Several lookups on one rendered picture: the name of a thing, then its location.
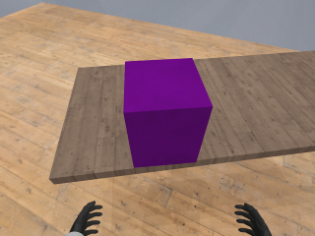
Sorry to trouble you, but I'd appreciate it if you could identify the right robot hand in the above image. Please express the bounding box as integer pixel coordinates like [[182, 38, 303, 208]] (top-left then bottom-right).
[[234, 203, 272, 236]]

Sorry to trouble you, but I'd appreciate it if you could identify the table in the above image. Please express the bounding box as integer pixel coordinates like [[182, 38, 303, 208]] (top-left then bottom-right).
[[48, 50, 315, 185]]

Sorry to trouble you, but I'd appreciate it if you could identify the carton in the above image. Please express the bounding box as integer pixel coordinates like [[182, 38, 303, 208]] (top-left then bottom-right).
[[123, 58, 213, 168]]

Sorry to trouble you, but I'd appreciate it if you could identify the left robot hand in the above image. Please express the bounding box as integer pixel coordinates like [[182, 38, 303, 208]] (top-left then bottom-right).
[[69, 201, 103, 236]]

